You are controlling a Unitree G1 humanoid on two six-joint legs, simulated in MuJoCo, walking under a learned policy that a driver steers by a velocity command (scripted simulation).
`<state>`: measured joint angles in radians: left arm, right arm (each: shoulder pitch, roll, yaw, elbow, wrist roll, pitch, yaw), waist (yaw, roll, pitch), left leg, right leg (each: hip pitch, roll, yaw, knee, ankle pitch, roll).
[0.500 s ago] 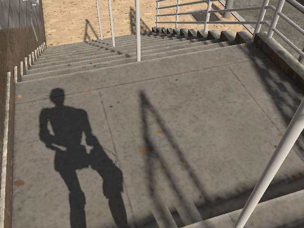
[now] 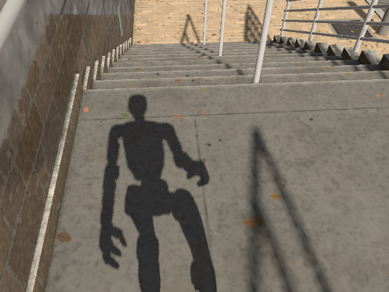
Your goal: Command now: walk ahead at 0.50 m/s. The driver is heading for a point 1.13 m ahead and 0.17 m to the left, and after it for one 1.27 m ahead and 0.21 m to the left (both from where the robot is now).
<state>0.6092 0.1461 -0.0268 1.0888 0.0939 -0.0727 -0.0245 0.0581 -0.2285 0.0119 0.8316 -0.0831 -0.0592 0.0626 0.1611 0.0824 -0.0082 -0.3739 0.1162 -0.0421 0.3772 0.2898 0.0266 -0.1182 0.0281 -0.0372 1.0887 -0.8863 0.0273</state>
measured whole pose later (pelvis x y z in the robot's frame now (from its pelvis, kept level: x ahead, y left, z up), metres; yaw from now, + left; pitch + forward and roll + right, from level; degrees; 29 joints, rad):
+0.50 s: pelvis +0.30 +0.06 -0.14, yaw +1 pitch +1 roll +3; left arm -0.08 0.21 -0.04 0.80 0.04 -0.06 -0.09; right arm 0.67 -0.13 0.04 1.11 -0.03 -0.11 0.00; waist -0.19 -0.05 -0.02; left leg -0.11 -0.13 0.08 0.97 -0.87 0.09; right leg -0.56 -0.09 0.03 0.53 0.30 -0.01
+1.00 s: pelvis +0.66 +0.11 -0.23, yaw +0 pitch +3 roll -3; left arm 0.37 0.27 0.08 0.97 -0.04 -0.07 0.02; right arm -0.01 -0.25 -0.07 0.83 0.01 -0.09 0.01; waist 0.04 0.00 -0.01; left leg -0.57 0.02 -0.03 0.66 -0.16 0.02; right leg -0.14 -0.01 0.04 0.73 -0.50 0.00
